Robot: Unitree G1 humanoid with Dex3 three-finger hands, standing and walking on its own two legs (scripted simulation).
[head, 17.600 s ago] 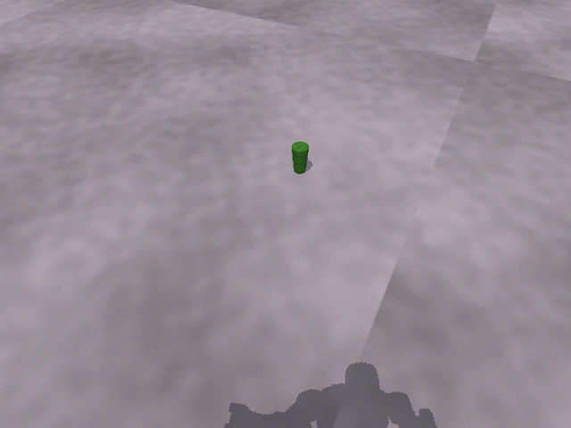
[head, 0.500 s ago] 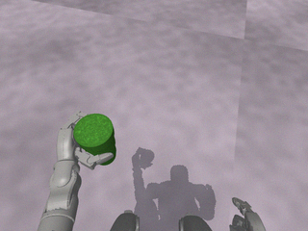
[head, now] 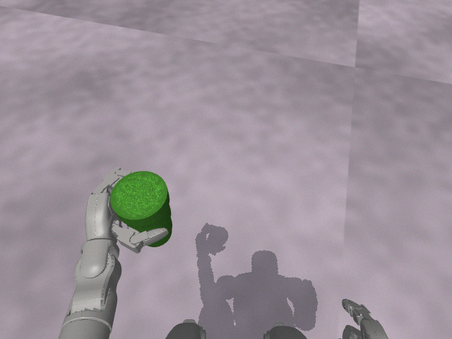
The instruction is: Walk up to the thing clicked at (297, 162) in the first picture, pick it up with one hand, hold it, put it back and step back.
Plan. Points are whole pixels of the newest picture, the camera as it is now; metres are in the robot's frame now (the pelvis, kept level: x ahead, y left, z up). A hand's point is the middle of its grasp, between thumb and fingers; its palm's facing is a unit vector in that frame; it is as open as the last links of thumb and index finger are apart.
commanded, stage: hold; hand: left
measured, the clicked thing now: (148, 215) +0.32 +0.16 +0.02
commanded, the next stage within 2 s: none
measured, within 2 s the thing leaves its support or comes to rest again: neither
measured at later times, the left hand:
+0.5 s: hand (140, 203) +0.33 +0.17 +0.05, palm faces +0.13 -0.99 -0.02, open 11.3 cm
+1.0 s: hand (137, 207) +0.32 +0.17 +0.06, palm faces +0.14 -0.99 -0.02, open 11.3 cm
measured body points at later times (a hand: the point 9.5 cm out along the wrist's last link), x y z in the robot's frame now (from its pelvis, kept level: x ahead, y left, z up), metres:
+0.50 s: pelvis +0.00 +0.00 +0.01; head +0.04 +0.00 +0.46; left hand +0.31 +0.22 +0.06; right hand +0.13 -0.24 -0.10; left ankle +0.01 +0.13 -0.69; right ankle +0.00 -0.13 -0.69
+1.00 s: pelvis +0.00 +0.00 +0.01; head +0.04 +0.00 +0.46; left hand +0.31 +0.22 +0.06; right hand +0.13 -0.24 -0.10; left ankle +0.01 +0.13 -0.69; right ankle +0.00 -0.13 -0.69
